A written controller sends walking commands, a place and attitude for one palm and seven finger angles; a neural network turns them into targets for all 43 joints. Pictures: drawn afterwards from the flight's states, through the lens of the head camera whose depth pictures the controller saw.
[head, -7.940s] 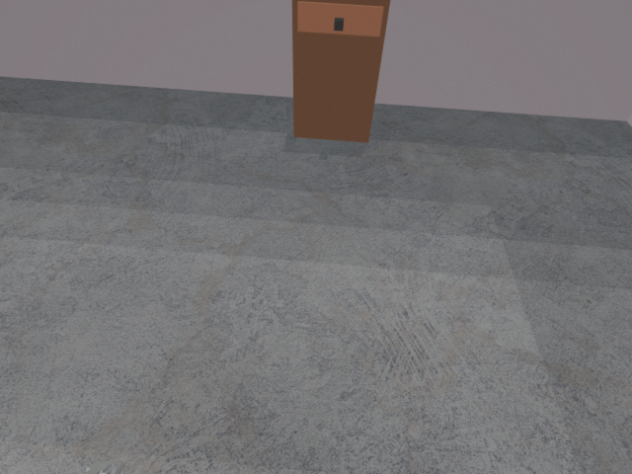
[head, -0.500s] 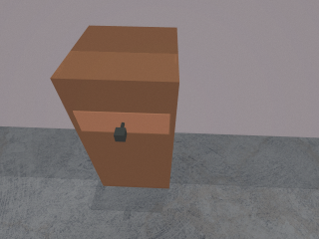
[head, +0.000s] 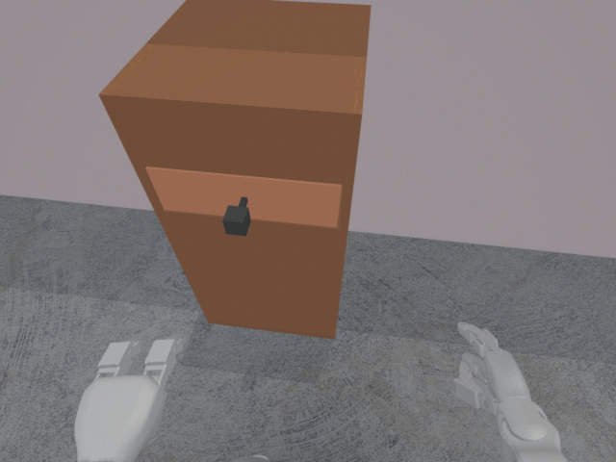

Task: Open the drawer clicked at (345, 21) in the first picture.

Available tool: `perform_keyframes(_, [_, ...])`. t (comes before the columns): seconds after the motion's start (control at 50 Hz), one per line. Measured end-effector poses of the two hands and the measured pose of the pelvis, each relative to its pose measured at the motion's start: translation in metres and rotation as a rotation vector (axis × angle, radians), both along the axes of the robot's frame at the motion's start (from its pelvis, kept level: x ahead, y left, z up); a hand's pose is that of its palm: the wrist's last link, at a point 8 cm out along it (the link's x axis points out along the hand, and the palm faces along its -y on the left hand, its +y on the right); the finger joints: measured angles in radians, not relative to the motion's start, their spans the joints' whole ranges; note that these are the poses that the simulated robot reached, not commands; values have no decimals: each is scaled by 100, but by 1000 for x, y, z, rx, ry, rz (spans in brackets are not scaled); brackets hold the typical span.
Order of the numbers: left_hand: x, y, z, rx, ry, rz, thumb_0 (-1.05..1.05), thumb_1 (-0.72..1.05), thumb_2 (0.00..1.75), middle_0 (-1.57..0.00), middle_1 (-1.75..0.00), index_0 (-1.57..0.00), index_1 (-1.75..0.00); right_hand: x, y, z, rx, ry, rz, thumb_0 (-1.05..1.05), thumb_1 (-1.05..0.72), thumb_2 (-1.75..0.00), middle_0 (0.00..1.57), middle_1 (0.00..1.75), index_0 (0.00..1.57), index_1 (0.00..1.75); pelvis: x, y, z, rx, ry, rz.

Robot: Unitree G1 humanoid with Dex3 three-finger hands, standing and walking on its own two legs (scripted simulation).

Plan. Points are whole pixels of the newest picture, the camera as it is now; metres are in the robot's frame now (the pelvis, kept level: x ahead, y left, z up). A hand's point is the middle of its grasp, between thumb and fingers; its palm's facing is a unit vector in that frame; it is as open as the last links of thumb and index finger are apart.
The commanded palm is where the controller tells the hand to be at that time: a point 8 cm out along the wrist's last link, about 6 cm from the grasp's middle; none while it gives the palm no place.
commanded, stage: raise the hand with hooked fingers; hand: left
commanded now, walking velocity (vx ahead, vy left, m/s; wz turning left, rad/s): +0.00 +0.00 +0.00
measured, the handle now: (239, 213) +0.55 +0.24 -0.08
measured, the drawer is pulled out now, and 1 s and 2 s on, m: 0.00 0.00 0.00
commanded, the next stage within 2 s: move the hooked fingers above the handle in 1.40 s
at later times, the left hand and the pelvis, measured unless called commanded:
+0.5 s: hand (144, 317) +0.25 +0.25 +0.05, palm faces +0.05 -0.09 -0.99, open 12.0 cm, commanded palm +0.23 +0.25 +0.11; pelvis +0.02 +0.01 +0.03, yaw +1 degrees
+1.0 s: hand (131, 239) +0.31 +0.27 +0.12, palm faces +0.05 -0.06 -1.00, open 13.8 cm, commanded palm +0.29 +0.28 +0.18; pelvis +0.02 +0.03 +0.05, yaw +2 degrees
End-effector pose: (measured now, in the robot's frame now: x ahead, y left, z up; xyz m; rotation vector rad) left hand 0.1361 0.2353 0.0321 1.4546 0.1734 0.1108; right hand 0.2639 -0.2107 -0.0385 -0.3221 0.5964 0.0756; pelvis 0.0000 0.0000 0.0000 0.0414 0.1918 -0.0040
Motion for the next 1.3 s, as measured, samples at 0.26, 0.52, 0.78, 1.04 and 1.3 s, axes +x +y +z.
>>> perform_keyframes(0.26, [66,7,51,18,-37,37,1,21,60,-27,-74,-27,-74,-50,24,-45,112,230,-44,1,-90,-89,21,30,21,30,11,-7,13,-12,-43,25])
perform_keyframes(0.52, [93,21,76,27,-93,-26,0,-9,47,-30,-93,-29,-94,-82,-26,-44,1,324,-195,1,-90,-89,20,30,20,30,19,7,26,-20,-54,20])
perform_keyframes(0.78, [130,25,114,32,-123,-45,0,-38,35,-32,-112,-31,-113,-38,17,-11,80,180,-145,1,-90,-89,20,30,20,30,20,21,38,-27,-123,18])
perform_keyframes(1.04, [157,41,148,53,-85,-77,0,-48,31,-32,-119,-32,-119,-48,43,-13,101,244,-94,1,-90,-89,21,30,20,30,18,28,46,-34,-158,35])
perform_keyframes(1.3, [153,36,137,24,-65,-146,0,-49,30,-32,-120,-32,-120,-85,11,-24,47,340,-173,1,-90,-89,20,30,20,30,15,29,48,-34,-139,25])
